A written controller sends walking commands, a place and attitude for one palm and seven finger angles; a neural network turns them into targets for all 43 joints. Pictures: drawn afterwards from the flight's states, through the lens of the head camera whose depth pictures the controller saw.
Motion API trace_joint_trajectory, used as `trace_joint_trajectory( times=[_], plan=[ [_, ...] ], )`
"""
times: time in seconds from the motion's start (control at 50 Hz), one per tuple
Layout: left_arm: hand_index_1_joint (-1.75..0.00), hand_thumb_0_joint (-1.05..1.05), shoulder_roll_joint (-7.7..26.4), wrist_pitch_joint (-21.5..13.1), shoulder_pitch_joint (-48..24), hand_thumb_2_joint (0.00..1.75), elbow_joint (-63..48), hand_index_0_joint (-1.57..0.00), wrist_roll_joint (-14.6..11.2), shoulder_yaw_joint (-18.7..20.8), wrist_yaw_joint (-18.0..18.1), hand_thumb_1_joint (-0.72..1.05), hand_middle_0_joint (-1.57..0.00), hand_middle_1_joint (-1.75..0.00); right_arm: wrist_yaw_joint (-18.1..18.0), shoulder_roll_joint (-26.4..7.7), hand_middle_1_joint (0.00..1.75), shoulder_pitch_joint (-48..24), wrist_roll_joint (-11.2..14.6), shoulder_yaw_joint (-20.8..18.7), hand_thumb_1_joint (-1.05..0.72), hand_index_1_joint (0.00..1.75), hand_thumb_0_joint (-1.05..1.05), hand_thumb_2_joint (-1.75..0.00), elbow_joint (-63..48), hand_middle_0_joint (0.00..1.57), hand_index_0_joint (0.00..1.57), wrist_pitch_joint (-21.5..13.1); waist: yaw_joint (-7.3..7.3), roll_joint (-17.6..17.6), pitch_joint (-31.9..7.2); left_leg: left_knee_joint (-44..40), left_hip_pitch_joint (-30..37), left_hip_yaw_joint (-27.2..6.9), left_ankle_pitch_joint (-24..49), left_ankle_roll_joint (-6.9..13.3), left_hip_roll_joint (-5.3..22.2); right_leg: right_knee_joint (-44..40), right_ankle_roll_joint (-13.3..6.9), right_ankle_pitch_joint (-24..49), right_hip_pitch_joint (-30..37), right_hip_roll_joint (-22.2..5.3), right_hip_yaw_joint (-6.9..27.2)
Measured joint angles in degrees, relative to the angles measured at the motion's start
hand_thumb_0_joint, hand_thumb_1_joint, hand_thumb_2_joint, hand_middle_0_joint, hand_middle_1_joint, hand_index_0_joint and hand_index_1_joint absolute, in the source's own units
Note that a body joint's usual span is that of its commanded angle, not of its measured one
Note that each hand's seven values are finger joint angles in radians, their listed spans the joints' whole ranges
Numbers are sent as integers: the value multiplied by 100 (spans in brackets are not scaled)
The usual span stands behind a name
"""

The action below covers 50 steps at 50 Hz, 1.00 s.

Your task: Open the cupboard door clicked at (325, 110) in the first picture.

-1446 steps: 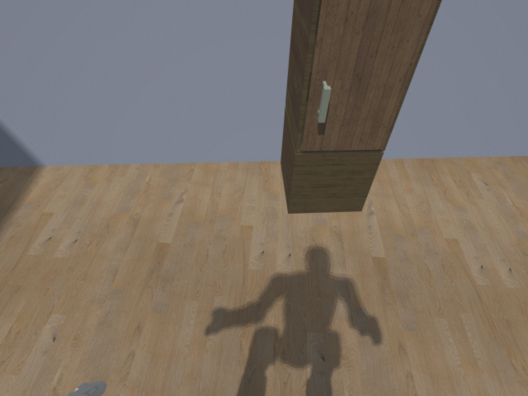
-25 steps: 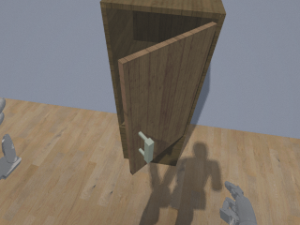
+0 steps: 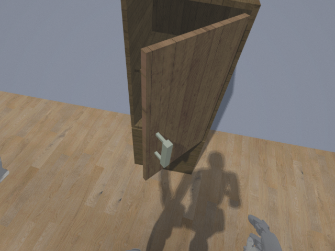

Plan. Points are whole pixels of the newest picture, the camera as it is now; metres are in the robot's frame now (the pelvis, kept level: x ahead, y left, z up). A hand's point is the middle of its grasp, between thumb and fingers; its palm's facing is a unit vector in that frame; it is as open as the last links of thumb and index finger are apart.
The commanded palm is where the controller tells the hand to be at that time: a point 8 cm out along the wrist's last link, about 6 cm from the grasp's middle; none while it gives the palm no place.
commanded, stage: step back with the hand held close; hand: left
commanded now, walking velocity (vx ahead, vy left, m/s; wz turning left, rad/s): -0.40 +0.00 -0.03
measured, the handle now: (161, 150) +0.43 +0.04 -0.10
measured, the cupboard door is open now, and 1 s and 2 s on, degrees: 49 49 49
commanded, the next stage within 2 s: stop stepping back and stand still in 0.30 s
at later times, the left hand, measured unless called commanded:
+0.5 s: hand out of the picture +0.06 +0.24 +0.15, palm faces +0.34 -0.81 -0.47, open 7.4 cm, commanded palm +0.00 +0.27 +0.19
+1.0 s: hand out of the picture -0.06 +0.24 +0.17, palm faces +0.44 -0.80 -0.40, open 7.4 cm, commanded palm -0.13 +0.28 +0.19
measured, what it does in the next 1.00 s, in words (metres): walks backwards: left foot, then right foot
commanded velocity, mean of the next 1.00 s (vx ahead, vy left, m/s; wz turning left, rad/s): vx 0.02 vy -0.02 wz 0.02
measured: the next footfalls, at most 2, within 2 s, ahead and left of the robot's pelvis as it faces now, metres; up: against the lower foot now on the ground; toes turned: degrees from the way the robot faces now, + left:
left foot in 0.40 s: -0.07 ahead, +0.05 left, +0.00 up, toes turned -1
right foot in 0.62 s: -0.17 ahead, -0.12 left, +0.01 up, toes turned +0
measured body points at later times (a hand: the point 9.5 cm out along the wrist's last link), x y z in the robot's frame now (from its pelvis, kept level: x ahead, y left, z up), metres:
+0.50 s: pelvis -0.15 -0.02 +0.01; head -0.12 +0.00 +0.46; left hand +0.04 +0.28 +0.18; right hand +0.03 -0.28 -0.06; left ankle -0.11 +0.05 -0.73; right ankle -0.14 -0.11 -0.73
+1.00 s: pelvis -0.27 -0.02 +0.00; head -0.29 +0.01 +0.45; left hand -0.09 +0.28 +0.19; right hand -0.14 -0.27 -0.07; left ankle -0.23 +0.10 -0.73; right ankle -0.24 -0.12 -0.68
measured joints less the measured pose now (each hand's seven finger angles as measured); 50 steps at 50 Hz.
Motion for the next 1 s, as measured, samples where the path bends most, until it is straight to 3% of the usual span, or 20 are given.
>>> trace_joint_trajectory(
  times=[0.1,0.14,0.2,0.26,0.32,0.38,0.4,0.42,0.48,0.56,0.6,0.62,0.68,0.74,0.78,0.82,0.9,0.94,1.0],
  plan=[
    [-31,2,-138,52,-348,90,28,-21,-96,-285,-57,89,-21,-30,146,23,30,-764,-54,40,-90,30,1,-90,104,21,20,-172,215,-58,413,-498,-168,246,554,-92,117,-725,-15,-201,286,-46,62],
    [-31,2,-100,106,-456,90,-21,-21,-114,-433,-126,89,-21,-30,208,19,30,-1052,-21,51,-90,30,1,-90,28,21,20,-141,182,45,646,-625,-175,255,771,-148,212,-800,-149,-196,242,30,36],
    [-31,2,97,123,-277,90,-219,-21,-143,-512,-258,89,-21,-30,238,32,30,-1166,107,102,-91,30,1,-90,-146,21,20,45,16,258,744,-553,-194,124,894,-209,391,-887,-359,85,266,242,-68],
    [-31,2,478,26,241,90,-311,-22,-122,-239,-325,89,-22,-30,187,125,30,-907,267,146,-91,30,1,-90,-223,21,20,263,-97,17,388,784,-362,-48,-584,-252,116,-982,-399,212,229,160,-54],
    [-31,2,589,83,534,90,-150,-22,-108,34,-271,88,-22,-31,63,78,30,-649,250,156,-91,30,1,-90,-209,21,20,402,-47,-228,17,1304,-150,79,-1103,-334,-87,-1187,-426,428,168,36,48],
    [-31,1,309,234,324,90,114,-22,-114,-80,-120,89,-22,-31,-91,-205,30,-583,194,109,-91,30,1,-90,-210,21,20,463,-74,-16,-47,419,449,118,-424,-352,-62,-1320,-378,650,98,99,-82],
    [-31,1,200,288,181,90,172,-22,-121,-186,-81,89,-22,-30,-130,-320,30,-586,207,57,-91,30,1,-90,-205,21,20,468,-92,133,-11,11,660,86,0,-273,-6,-1292,-346,672,46,163,-184],
    [-31,1,123,339,-7,90,247,-22,-125,-300,-59,89,-22,-30,-164,-367,30,-618,232,-15,-91,30,1,-90,-146,21,20,475,-88,166,62,-235,752,53,-95,-124,-25,-1193,-290,669,-44,150,-250],
    [-31,2,-8,473,-247,90,358,-22,-158,-509,-27,89,-21,-30,-150,-288,30,-667,282,-86,-91,30,1,-90,-58,20,20,487,53,-107,302,-574,851,203,-70,53,-176,-846,58,593,-287,-30,-126],
    [-31,2,-31,618,11,90,118,-21,-96,-590,-61,89,-21,-30,-120,-99,30,-383,173,5,-91,30,1,-90,-210,20,20,184,-8,-233,338,-762,870,220,271,49,-203,-68,65,-112,-455,-74,-58],
    [-31,2,-10,587,122,90,-32,-22,-54,-573,-42,89,-21,-30,-107,-15,30,-168,176,81,-91,30,1,-90,-220,20,20,38,-45,-226,226,-713,813,173,312,32,-191,-223,72,-82,-168,-146,-91],
    [-31,2,22,551,169,90,-84,-22,-36,-524,-23,89,-22,-30,-100,31,30,-66,176,122,-91,30,1,-90,-215,21,20,-5,-60,-243,135,-654,752,172,281,8,-196,-432,59,-98,40,-203,-114],
    [-31,2,-53,446,56,90,23,-22,-21,-468,13,89,-22,-30,-85,106,30,60,131,167,-91,30,1,-90,-66,21,20,-9,-91,-56,28,-359,591,42,-282,-140,-89,-760,-244,116,176,-119,-309],
    [-31,2,-112,396,-160,90,187,-22,-26,-468,49,89,-22,-30,-75,126,30,173,99,170,-90,30,1,-90,158,21,20,46,31,-82,-135,1045,145,37,-962,-286,-100,-800,-487,27,76,-139,-319],
    [-31,2,-204,327,-315,90,334,-22,-15,-471,51,89,-21,-30,-57,98,30,240,89,173,-90,30,1,-90,293,21,20,76,122,-211,-232,1803,55,172,-926,-274,-69,-853,-491,344,-2,-279,-302],
    [-31,2,-293,291,-485,90,496,-21,18,-508,71,89,-21,-30,-81,37,30,312,87,164,-90,30,1,-90,335,21,20,82,131,-253,-311,1621,302,280,-992,-215,76,-805,-426,442,-101,-404,-398],
    [-31,2,-426,291,-779,90,658,-21,27,-679,118,89,-21,-30,-229,-190,30,362,110,83,-90,30,1,-90,251,21,20,-106,-52,-36,-283,74,1110,190,-1186,-69,286,-165,-270,-22,-512,-446,-622],
    [-31,2,-385,317,-817,90,695,-21,57,-652,139,89,-21,-30,-253,-125,30,256,116,36,-90,30,1,-90,239,21,20,-181,-152,-107,-58,154,1062,227,-646,-109,204,828,-157,-458,-856,-439,-433],
    [-31,2,-188,316,-532,90,663,-21,81,-496,65,89,-21,-30,-160,99,30,283,127,70,-91,30,1,-90,241,21,20,-270,-265,-225,35,-25,1188,276,-457,-143,180,1975,-50,-368,-1224,-406,-375]
  ],
)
